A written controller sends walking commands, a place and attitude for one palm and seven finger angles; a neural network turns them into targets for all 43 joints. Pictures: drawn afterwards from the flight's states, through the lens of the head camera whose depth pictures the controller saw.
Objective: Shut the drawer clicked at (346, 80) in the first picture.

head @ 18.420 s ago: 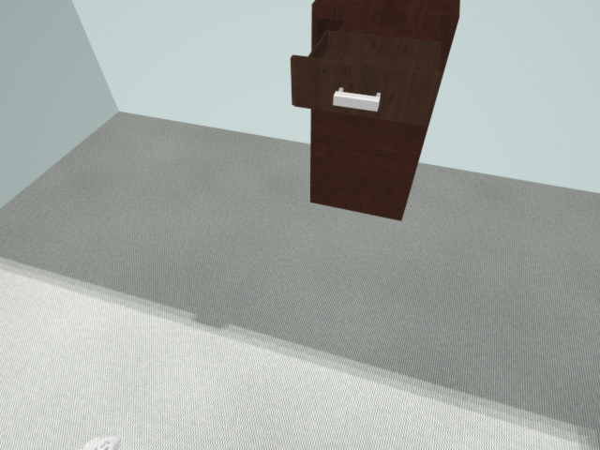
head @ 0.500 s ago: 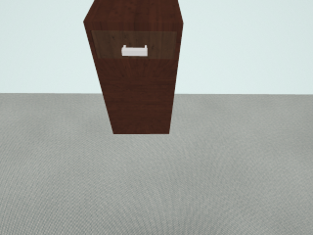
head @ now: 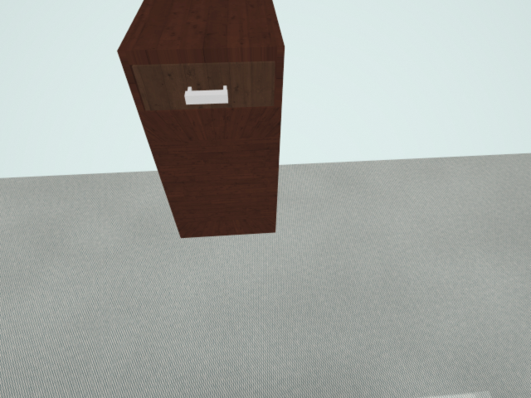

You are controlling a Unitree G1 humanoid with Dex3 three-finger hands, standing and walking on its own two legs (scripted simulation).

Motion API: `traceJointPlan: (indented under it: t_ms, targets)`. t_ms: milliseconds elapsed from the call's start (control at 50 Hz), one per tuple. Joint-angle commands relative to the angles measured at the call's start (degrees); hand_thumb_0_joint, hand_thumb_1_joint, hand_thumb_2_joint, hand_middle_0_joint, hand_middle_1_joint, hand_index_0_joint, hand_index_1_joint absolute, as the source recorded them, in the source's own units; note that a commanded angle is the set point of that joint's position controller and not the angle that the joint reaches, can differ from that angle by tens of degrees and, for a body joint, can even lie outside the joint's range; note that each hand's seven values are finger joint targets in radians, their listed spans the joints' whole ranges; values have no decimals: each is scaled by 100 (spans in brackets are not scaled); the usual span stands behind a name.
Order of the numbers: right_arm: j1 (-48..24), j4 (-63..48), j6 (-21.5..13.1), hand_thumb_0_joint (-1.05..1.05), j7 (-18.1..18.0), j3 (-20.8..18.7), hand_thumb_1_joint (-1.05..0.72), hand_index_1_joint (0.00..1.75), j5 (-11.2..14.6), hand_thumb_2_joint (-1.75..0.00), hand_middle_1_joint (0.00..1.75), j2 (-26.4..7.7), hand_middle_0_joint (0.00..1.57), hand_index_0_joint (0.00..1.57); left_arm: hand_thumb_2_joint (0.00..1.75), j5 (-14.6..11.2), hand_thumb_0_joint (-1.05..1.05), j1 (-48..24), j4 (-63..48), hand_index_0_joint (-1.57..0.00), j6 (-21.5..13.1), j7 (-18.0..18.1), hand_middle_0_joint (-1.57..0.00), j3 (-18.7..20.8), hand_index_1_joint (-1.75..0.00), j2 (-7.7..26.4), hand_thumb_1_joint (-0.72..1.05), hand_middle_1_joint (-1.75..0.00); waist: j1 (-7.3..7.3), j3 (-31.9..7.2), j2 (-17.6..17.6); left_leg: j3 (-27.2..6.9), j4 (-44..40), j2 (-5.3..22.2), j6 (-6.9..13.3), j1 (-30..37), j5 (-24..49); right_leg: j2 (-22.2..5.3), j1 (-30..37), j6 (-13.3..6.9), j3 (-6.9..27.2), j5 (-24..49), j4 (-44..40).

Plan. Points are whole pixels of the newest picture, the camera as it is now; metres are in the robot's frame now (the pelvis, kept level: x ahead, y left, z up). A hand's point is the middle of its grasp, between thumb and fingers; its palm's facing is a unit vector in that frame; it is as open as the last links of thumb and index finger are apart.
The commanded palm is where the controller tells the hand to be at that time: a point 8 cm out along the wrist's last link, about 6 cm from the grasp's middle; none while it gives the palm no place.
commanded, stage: let the arm hang, fingers relaxed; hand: left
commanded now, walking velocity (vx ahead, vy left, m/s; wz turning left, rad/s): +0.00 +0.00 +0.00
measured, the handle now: (207, 93) +0.89 +0.21 -0.02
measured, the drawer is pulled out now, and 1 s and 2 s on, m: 0.00 0.00 0.00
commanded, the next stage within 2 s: look to check the result in 0.02 s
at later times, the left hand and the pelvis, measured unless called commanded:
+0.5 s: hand out of the picture -0.01 +0.14 -0.18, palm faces +0.04 -0.99 -0.17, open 7.4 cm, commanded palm none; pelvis +0.01 -0.02 +0.00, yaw +0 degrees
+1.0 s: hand out of the picture +0.02 +0.14 -0.17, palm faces +0.03 -0.98 -0.19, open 7.4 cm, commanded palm none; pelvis +0.02 -0.03 +0.00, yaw +0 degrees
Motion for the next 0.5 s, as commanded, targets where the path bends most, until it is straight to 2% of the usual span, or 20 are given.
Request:
traceJointPlan:
  t_ms: [0,60,200,280,380,480]
  targets:
    - [505,-56,-55,0,-53,-89,-90,30,-21,-90,30,-479,20,20,90,0,0,594,-66,-20,-47,50,-20,106,-30,512,90,-30,59,326,-141,-575,-575,538,40,-21,-311,-300,-390,-326,316,-235,-586]
    - [479,-65,-58,0,-61,-99,-90,30,-8,-90,30,-511,20,20,90,3,0,595,-57,-20,-57,56,-20,103,-30,514,90,-30,50,321,27,-563,-540,572,36,95,-180,-280,-439,-324,336,-130,-588]
    - [450,-31,-42,0,-60,-79,-90,30,-13,-90,30,-514,20,20,90,-3,0,554,-26,-20,-55,51,-20,102,-30,535,90,-30,33,473,-62,-516,-552,558,2,72,-246,-291,-486,-329,362,-276,-684]
    - [376,-47,-56,0,-66,-83,-90,30,-10,-90,30,-538,20,20,90,-2,0,585,-22,-20,-75,53,-20,108,-30,550,90,-30,40,331,-1,-492,-512,583,2,188,-75,-300,-407,-338,385,-115,-698]
    - [320,-42,-59,0,-69,-73,-90,30,-11,-90,30,-571,20,20,90,-5,0,534,-15,-20,-78,47,-20,104,-30,561,90,-30,44,401,-47,-483,-511,593,-10,200,42,-303,-385,-335,352,-35,-716]
    - [262,-47,-69,0,-74,-76,-90,30,-10,-90,30,-609,20,20,90,-9,0,512,-24,-20,-93,45,-20,109,-30,590,90,-30,49,283,-82,-477,-475,604,-13,287,256,-304,-276,-337,376,150,-722]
